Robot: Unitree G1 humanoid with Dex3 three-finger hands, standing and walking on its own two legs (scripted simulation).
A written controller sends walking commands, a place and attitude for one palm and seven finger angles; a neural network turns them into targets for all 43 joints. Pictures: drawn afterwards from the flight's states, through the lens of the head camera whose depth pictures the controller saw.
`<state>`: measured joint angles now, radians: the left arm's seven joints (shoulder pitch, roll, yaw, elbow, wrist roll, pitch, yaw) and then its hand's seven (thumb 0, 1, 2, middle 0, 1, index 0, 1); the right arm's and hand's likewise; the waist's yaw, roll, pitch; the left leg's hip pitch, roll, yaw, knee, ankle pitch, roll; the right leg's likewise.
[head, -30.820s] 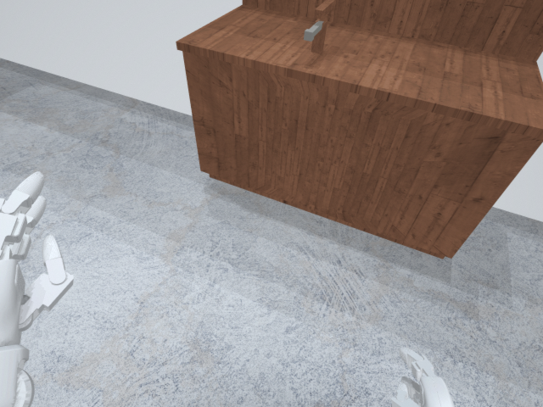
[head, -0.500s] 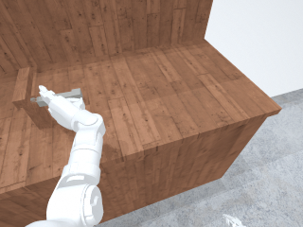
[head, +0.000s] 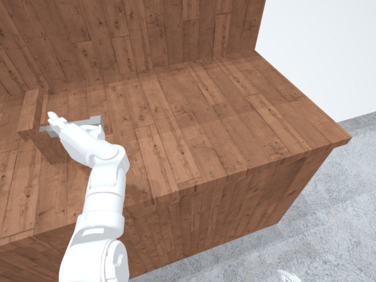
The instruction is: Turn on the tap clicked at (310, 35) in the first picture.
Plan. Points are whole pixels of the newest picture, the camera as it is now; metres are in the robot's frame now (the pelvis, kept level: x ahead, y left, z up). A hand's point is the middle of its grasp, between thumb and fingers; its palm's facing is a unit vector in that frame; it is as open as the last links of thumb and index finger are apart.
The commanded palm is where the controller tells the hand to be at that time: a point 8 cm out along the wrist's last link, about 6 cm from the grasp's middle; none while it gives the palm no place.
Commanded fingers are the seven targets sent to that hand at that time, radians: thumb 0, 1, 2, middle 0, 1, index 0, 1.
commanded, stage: lift the hand up off the lever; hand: left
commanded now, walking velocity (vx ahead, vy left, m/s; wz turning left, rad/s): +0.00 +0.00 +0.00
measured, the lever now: (96, 124) +0.44 +0.24 +0.10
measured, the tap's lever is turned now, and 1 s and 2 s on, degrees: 84 69 45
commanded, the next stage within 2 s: draw the hand back beside the body in 1.20 s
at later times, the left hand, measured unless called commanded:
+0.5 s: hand (97, 131) +0.40 +0.22 +0.12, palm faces +0.85 -0.53 -0.07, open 7.8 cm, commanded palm +0.35 +0.22 +0.16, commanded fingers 0.00 0.90 0.90 -0.15 -0.15 -0.15 -0.15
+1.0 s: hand (93, 135) +0.38 +0.22 +0.12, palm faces +0.84 -0.54 -0.04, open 7.8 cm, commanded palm +0.34 +0.22 +0.18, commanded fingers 0.00 0.90 0.90 -0.15 -0.15 -0.15 -0.15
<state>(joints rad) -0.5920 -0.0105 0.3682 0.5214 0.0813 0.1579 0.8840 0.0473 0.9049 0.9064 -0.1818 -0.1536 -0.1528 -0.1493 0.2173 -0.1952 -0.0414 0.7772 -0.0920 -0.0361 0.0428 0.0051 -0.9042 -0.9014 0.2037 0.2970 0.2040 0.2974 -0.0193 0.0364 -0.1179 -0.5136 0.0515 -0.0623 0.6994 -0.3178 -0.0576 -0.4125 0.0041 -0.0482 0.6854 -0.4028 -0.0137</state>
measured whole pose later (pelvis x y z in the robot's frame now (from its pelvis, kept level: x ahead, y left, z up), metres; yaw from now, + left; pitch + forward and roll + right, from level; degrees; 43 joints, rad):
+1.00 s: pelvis +0.00 -0.01 +0.01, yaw +0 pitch +4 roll +0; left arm -0.49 -0.04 0.36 0.32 0.02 0.30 0.82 0.02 0.91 0.91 -0.24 -0.19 -0.15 -0.15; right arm 0.12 -0.19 -0.02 0.79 -0.07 -0.10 0.02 0.01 -0.90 -0.90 0.20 0.30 0.20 0.30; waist 0.02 0.03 -0.08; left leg -0.40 0.06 -0.05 0.62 -0.30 -0.07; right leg -0.31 0.01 -0.04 0.63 -0.39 -0.02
